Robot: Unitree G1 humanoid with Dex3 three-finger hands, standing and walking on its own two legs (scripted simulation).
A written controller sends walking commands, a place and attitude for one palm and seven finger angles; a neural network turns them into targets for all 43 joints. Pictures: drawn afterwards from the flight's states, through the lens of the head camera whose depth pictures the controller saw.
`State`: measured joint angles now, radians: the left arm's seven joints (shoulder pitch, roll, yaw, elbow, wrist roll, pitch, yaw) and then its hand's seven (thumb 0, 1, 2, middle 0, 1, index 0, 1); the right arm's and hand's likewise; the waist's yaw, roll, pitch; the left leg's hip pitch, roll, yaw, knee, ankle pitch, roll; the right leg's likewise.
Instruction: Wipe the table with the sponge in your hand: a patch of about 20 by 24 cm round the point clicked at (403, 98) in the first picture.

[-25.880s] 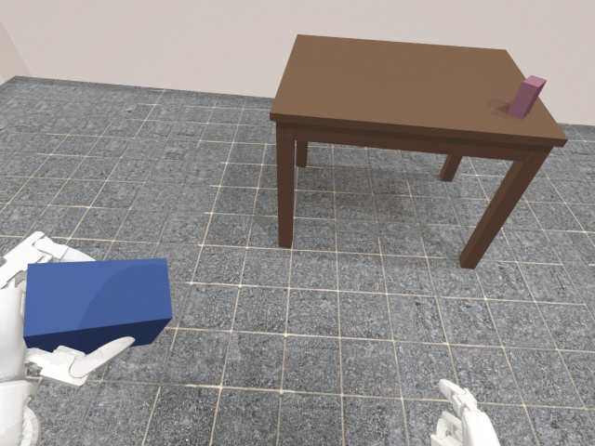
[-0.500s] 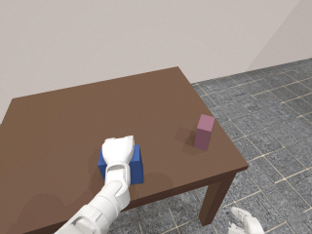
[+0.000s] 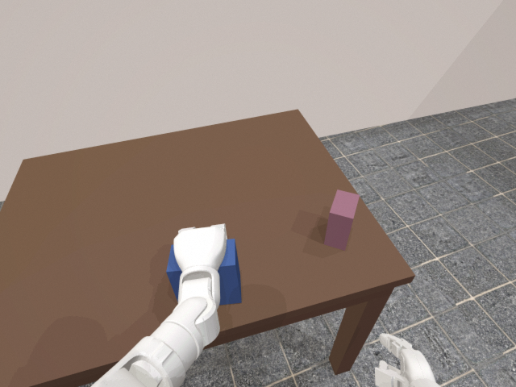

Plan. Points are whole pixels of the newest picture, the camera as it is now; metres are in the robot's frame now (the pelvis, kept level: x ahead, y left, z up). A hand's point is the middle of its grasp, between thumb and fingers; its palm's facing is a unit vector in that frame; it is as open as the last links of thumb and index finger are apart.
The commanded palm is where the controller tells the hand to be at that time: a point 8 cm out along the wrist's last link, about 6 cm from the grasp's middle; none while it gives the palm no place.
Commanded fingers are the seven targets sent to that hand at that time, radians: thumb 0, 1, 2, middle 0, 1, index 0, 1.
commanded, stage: wipe forward along the third lane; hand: left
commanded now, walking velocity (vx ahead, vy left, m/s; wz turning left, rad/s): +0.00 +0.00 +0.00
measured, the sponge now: (208, 280) +0.32 +0.15 -0.05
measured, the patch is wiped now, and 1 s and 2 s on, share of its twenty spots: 0.75 0.90 1.00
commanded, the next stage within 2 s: wipe back along the third lane in 1.60 s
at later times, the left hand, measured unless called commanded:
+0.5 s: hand (211, 247) +0.36 +0.15 -0.01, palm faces -0.10 +0.00 -1.00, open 10.2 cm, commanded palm +0.35 +0.14 +0.02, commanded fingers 0.00 0.10 1.30 -1.20 -1.60 -1.20 -1.60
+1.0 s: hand (209, 227) +0.41 +0.16 -0.01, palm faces -0.11 +0.01 -0.99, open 10.1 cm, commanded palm +0.40 +0.17 +0.03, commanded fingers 0.00 0.10 1.30 -1.20 -1.60 -1.20 -1.60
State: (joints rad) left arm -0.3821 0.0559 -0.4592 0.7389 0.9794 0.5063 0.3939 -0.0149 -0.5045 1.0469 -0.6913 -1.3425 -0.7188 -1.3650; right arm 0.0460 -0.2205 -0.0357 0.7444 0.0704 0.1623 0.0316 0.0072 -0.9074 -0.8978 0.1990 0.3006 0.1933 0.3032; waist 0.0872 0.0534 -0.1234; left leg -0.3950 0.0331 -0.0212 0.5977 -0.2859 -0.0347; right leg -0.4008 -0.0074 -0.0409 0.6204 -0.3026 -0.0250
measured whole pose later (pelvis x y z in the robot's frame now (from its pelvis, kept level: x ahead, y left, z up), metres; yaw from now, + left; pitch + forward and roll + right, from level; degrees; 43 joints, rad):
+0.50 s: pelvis -0.02 -0.01 -0.01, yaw -1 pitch +9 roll +1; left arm -0.66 0.06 -0.29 1.07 0.98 0.47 0.45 -0.01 -0.53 1.05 -0.73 -1.31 -0.76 -1.34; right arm 0.12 -0.22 -0.03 0.80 0.06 0.14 -0.03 0.01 -0.91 -0.90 0.20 0.30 0.19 0.30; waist 0.01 0.04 -0.14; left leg -0.54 0.05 -0.01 0.65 -0.27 -0.03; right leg -0.56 0.01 -0.03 0.67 -0.28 -0.03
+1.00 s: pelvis -0.02 +0.00 -0.01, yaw -2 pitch +13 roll +0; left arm -0.82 0.17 -0.18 1.21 0.98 0.43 0.45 0.00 -0.54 1.05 -0.74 -1.31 -0.77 -1.33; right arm 0.18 -0.24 -0.02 0.80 0.05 0.06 -0.03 0.01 -0.91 -0.90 0.20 0.30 0.20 0.30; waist -0.06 0.04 -0.14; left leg -0.64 0.06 0.00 0.68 -0.28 -0.02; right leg -0.66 0.02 -0.01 0.68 -0.26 -0.03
